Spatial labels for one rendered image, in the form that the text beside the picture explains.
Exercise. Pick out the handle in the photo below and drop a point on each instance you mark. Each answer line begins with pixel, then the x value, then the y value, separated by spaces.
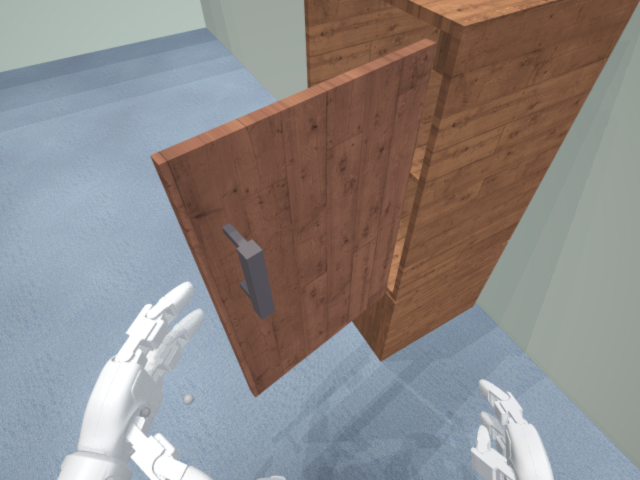
pixel 256 283

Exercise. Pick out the robot left hand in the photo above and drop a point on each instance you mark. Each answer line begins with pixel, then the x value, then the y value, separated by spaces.
pixel 112 425

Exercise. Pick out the robot right hand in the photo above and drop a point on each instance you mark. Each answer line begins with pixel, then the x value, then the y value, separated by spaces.
pixel 519 444

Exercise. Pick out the cupboard door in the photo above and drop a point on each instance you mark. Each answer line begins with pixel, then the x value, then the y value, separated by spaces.
pixel 318 181

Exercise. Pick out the left robot forearm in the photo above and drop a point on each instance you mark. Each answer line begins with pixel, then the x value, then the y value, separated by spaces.
pixel 92 466

